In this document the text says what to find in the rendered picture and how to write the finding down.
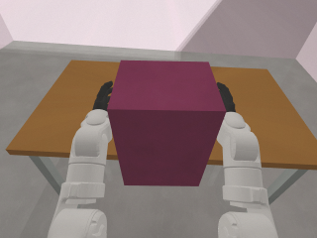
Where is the table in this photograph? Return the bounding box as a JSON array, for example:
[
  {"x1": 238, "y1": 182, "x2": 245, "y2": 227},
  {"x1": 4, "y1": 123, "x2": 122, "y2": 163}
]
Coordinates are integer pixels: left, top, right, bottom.
[{"x1": 6, "y1": 59, "x2": 317, "y2": 213}]

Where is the robot right hand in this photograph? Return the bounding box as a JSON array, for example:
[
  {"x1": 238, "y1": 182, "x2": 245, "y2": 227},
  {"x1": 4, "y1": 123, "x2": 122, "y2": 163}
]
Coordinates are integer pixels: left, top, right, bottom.
[{"x1": 217, "y1": 82, "x2": 236, "y2": 112}]

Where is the robot right upper arm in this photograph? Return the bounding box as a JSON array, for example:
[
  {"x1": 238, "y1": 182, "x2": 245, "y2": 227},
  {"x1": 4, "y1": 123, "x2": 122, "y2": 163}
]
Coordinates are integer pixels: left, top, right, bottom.
[{"x1": 218, "y1": 211, "x2": 277, "y2": 238}]

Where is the robot right forearm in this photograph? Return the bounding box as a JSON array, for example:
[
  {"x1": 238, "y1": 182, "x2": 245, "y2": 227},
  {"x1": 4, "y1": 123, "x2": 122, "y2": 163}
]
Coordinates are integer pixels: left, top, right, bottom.
[{"x1": 216, "y1": 111, "x2": 278, "y2": 238}]

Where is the robot left forearm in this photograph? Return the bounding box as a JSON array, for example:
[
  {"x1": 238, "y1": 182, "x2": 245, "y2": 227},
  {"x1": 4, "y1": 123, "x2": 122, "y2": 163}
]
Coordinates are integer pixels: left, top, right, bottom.
[{"x1": 48, "y1": 109, "x2": 113, "y2": 238}]

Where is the robot left hand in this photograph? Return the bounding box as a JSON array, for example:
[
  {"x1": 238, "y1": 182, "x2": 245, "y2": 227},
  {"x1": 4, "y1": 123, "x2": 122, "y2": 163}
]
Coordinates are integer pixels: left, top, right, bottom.
[{"x1": 92, "y1": 80, "x2": 113, "y2": 111}]

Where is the carton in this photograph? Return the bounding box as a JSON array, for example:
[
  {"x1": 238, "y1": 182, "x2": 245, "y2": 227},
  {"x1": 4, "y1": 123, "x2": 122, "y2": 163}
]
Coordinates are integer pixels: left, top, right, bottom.
[{"x1": 107, "y1": 59, "x2": 227, "y2": 186}]

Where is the robot left upper arm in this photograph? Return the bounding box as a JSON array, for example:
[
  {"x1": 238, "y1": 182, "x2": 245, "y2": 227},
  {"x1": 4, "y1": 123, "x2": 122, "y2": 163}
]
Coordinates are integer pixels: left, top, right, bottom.
[{"x1": 49, "y1": 208, "x2": 107, "y2": 238}]

